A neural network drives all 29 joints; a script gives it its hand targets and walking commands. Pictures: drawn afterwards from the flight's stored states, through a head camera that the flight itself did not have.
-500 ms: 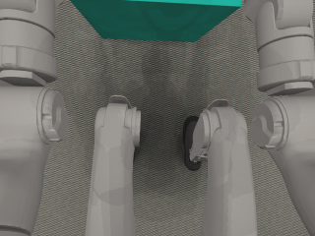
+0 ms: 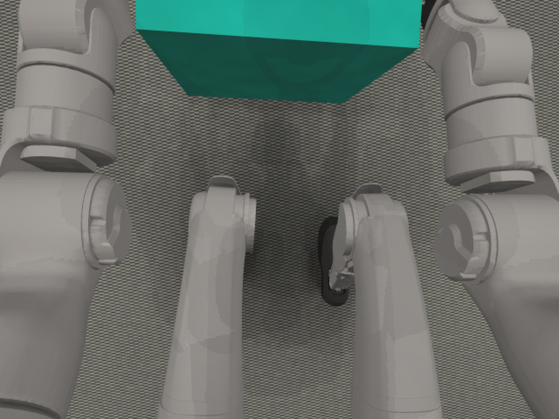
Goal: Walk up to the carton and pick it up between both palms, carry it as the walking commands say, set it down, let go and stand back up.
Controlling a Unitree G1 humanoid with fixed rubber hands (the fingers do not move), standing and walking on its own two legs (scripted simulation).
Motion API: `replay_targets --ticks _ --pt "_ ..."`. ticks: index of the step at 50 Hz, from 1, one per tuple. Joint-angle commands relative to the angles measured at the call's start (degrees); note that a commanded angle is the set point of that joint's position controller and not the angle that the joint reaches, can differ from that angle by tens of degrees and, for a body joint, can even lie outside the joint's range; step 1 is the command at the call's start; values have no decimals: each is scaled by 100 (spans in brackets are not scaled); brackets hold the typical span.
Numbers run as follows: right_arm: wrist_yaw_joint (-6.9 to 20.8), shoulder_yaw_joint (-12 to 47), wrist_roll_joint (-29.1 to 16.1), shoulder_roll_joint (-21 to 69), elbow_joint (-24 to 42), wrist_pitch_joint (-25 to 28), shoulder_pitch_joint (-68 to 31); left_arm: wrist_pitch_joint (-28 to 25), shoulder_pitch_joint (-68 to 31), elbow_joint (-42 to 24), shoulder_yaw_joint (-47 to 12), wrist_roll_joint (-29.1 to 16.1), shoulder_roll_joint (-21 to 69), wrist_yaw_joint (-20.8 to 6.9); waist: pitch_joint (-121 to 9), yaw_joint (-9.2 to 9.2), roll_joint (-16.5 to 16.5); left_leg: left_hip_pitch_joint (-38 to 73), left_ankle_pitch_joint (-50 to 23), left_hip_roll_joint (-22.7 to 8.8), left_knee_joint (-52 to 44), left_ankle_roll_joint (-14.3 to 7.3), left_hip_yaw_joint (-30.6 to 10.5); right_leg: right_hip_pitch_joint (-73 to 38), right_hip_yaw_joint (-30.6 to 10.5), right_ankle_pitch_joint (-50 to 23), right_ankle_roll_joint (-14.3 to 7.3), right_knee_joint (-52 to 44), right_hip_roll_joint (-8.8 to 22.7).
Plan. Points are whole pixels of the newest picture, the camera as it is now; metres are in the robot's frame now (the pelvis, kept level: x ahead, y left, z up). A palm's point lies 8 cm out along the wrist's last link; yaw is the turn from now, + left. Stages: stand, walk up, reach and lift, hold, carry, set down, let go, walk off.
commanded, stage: reach and lift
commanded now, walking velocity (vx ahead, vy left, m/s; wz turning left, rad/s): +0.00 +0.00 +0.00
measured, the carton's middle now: out of the picture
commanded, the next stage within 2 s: none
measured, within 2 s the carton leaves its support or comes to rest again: neither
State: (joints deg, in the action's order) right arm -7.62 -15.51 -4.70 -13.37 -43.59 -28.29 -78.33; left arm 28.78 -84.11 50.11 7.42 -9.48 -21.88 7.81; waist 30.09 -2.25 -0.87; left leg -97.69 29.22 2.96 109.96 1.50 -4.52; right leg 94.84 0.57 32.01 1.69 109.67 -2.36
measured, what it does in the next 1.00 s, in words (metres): rises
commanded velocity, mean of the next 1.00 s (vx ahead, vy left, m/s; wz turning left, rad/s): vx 0.00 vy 0.00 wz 0.00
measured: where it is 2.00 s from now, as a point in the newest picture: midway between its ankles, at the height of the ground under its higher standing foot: (281, 272)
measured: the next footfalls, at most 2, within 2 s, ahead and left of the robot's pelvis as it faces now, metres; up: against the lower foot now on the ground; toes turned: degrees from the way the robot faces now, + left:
none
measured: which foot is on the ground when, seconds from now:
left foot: down 0.00-1.00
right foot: down 0.00-1.00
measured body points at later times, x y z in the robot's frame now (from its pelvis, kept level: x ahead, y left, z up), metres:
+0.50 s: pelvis +0.00 -0.01 +0.05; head +0.28 +0.02 +0.39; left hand +0.54 +0.20 +0.01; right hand +0.54 -0.14 +0.00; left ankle +0.15 +0.12 -0.44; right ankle +0.14 -0.13 -0.44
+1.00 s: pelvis +0.00 -0.01 +0.11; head +0.25 +0.03 +0.47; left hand +0.52 +0.20 +0.07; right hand +0.52 -0.14 +0.07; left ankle +0.15 +0.12 -0.44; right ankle +0.14 -0.13 -0.44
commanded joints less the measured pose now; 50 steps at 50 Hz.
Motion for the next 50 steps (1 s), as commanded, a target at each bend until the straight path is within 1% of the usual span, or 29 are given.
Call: replay_targets --ticks 1,3,4,8,12,13,15,17,19,21,24,26,27,28,29,30,31,33,37,38,39,40,41,42,44,45,46,49,50 --pt "1523 1955 -740 6515 2396 308 -4909 -301 -4443 -2676 -2040 -860 7536 -2032 -14993 776 799 5198 -1872 532 -1904 51 575 -4086 238 -2058 -163 -1844 -742" --pt "1522 1936 -700 6520 2305 300 -4849 -302 -4462 -2678 -2061 -868 7565 -2029 -14810 823 863 5179 -1718 503 -1945 69 577 -4024 184 -1913 -211 -1947 -719" --pt "1539 1919 -693 6592 2241 301 -4778 -314 -4403 -2653 -1988 -784 7530 -2022 -14740 739 862 5160 -1739 512 -2000 57 598 -4073 201 -1918 -184 -1983 -727" --pt "1545 2052 -753 6630 2383 295 -4720 -317 -4229 -2638 -2078 -816 7574 -2041 -14892 706 809 5291 -1891 531 -2128 70 597 -4343 156 -2040 -159 -2139 -722" --pt "1549 2130 -722 6727 2438 266 -4435 -309 -4024 -2721 -2133 -764 7603 -2013 -14919 757 755 5585 -2012 542 -2298 70 538 -4598 138 -2159 -155 -2331 -745" --pt "1563 2155 -773 6726 2441 279 -4502 -324 -4007 -2723 -2113 -755 7588 -2012 -14796 655 811 5592 -1940 533 -2346 63 541 -4529 111 -2046 -158 -2354 -727" --pt "1577 2121 -726 6729 2428 298 -4453 -336 -3968 -2639 -2123 -699 7624 -2009 -14592 716 793 5619 -1869 517 -2457 62 491 -4500 102 -2019 -157 -2455 -710" --pt "1589 2203 -776 6784 2432 314 -4496 -345 -3800 -2552 -2009 -660 7634 -2015 -14577 630 712 5604 -1883 521 -2502 33 513 -4658 82 -1993 -142 -2558 -703" --pt "1588 2214 -771 6884 2422 298 -4427 -380 -4053 -2829 -2145 -742 7639 -2027 -14726 718 717 5634 -1711 535 -2589 49 547 -4919 73 -1890 -148 -2642 -709" --pt "1579 2187 -715 6853 2355 305 -4417 -378 -3901 -2606 -2038 -683 7666 -2070 -14406 740 650 5451 -1515 529 -2672 7 544 -4979 52 -1706 -145 -2781 -692" --pt "1588 2248 -764 6990 2400 287 -4366 -380 -3885 -2622 -2008 -649 7658 -2096 -14453 621 711 5707 -1539 530 -2833 0 524 -5152 -3 -1730 -145 -2922 -657" --pt "1586 2306 -813 6918 2613 293 -4451 -361 -3929 -2760 -2124 -733 7669 -2102 -14730 706 642 5810 -1547 532 -2851 5 511 -5326 -14 -1795 -166 -2960 -669" --pt "1573 2398 -850 6946 2714 281 -4422 -353 -3932 -2882 -2208 -780 7708 -2090 -14914 714 737 6052 -1674 541 -2923 2 492 -5509 -17 -1889 -159 -3016 -668" --pt "1576 2362 -827 6997 2541 266 -4342 -349 -3814 -2754 -2151 -723 7649 -2102 -14644 669 701 5832 -1619 543 -2925 4 524 -5399 -32 -1829 -152 -3047 -665" --pt "1583 2423 -829 6951 2705 252 -4300 -339 -3768 -2857 -2213 -761 7738 -2091 -14924 732 660 6109 -1721 544 -2975 5 453 -5537 1 -1960 -158 -3044 -678" --pt "1578 2451 -841 6945 2640 235 -4267 -319 -3697 -2751 -2190 -737 7669 -2107 -14654 657 673 5984 -1685 535 -3041 -14 475 -5547 -38 -1881 -138 -3134 -669" --pt "1597 2378 -816 6877 2550 242 -4333 -312 -3803 -2709 -2177 -708 7692 -2109 -14479 701 767 5976 -1427 513 -3129 -3 423 -5370 -25 -1657 -159 -3155 -647" --pt "1622 2290 -717 6961 2289 225 -3990 -328 -3712 -2709 -2182 -660 7727 -2108 -14196 769 709 6016 -1361 496 -3211 2 389 -5364 -46 -1606 -191 -3280 -637" --pt "1649 2363 -749 7059 2494 253 -3997 -328 -3559 -2691 -2238 -670 7884 -2141 -14468 773 707 6363 -1447 494 -3412 1 358 -5741 -54 -1708 -183 -3462 -631" --pt "1661 2344 -750 6984 2372 264 -3951 -326 -3585 -2646 -2214 -626 7891 -2151 -14224 738 862 6277 -1413 477 -3435 4 376 -5594 -92 -1633 -205 -3509 -620" --pt "1668 2307 -738 6974 2457 264 -3916 -322 -3534 -2701 -2294 -661 7912 -2148 -14275 801 814 6412 -1458 491 -3467 32 369 -5644 -94 -1696 -221 -3552 -626" --pt "1672 2406 -751 7012 2545 259 -3925 -308 -3460 -2688 -2278 -641 7949 -2149 -14376 765 810 6532 -1517 488 -3528 12 341 -5766 -96 -1753 -209 -3620 -620" --pt "1696 2368 -723 7052 2496 246 -3796 -319 -3404 -2801 -2325 -651 7992 -2134 -14432 835 770 6694 -1569 484 -3586 22 268 -5735 -55 -1835 -207 -3615 -647" --pt "1703 2366 -709 6951 2392 253 -3814 -322 -3453 -2686 -2264 -639 7959 -2143 -14099 812 802 6533 -1477 472 -3602 33 283 -5576 -98 -1668 -218 -3667 -618" --pt "1706 2435 -750 6949 2652 267 -3844 -301 -3396 -2881 -2418 -692 8063 -2133 -14434 860 830 6865 -1557 485 -3728 37 208 -5890 -97 -1822 -231 -3749 -627" --pt "1720 2374 -709 6892 2548 255 -3768 -291 -3415 -2840 -2411 -688 8132 -2131 -14316 952 851 6906 -1450 465 -3781 46 184 -5830 -84 -1725 -254 -3799 -619" --pt "1714 2463 -741 6959 2593 258 -3691 -311 -3405 -2960 -2445 -696 8074 -2128 -14343 891 890 6900 -1526 463 -3795 38 212 -5989 -150 -1780 -261 -3870 -612" --pt "1749 2310 -626 6944 2345 273 -3478 -331 -3251 -2747 -2399 -621 8078 -2145 -13871 975 859 6956 -1438 419 -3994 42 159 -5842 -114 -1733 -271 -4023 -584" --pt "1763 2330 -644 6950 2338 279 -3456 -338 -3230 -2752 -2368 -613 8118 -2137 -13747 904 924 7070 -1467 423 -4057 46 154 -5835 -151 -1702 -274 -4094 -570"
